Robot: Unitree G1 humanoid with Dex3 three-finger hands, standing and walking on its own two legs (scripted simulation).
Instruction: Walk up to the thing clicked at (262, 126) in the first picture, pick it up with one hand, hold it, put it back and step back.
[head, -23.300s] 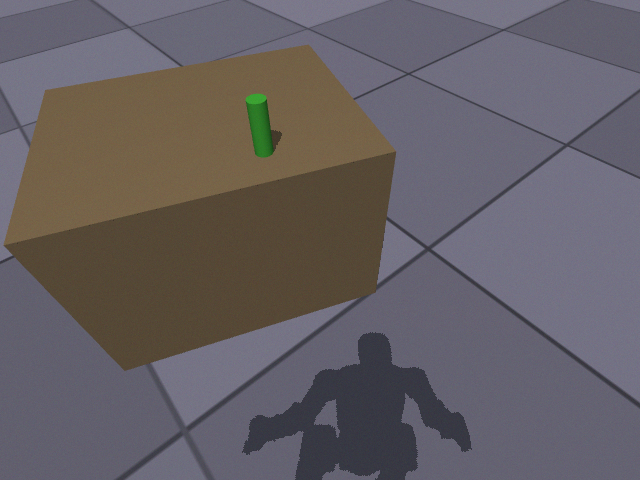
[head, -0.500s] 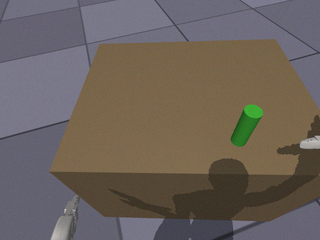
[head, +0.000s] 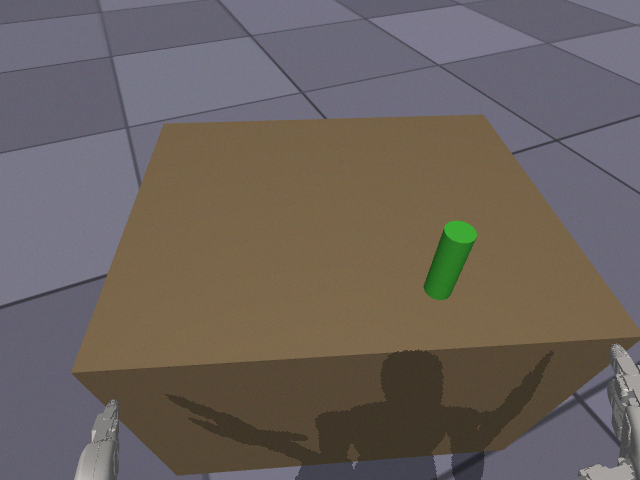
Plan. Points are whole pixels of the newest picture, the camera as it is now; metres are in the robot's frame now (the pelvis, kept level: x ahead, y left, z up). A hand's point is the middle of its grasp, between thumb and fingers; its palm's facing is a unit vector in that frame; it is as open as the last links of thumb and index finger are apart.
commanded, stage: sink last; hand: right
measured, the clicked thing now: (448, 262) +0.46 -0.22 -0.03
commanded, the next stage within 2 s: home in 0.32 s
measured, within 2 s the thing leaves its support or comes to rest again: neither
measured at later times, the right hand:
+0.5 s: hand (591, 436) +0.16 -0.26 +0.04, palm faces +0.36 +0.85 -0.39, open 17.4 cm
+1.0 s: hand (463, 477) +0.16 -0.17 -0.09, palm faces +0.07 +0.98 -0.17, open 17.5 cm
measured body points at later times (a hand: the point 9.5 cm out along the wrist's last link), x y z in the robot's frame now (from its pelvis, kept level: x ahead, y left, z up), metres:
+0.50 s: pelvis -0.02 +0.01 +0.00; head -0.02 +0.03 +0.45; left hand +0.15 +0.27 -0.05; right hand +0.14 -0.31 +0.07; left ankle -0.01 +0.13 -0.72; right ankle -0.01 -0.13 -0.72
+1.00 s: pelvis -0.02 +0.00 +0.00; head +0.01 -0.01 +0.45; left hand +0.15 +0.23 -0.06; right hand +0.15 -0.22 -0.08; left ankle -0.01 +0.13 -0.72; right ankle -0.01 -0.13 -0.72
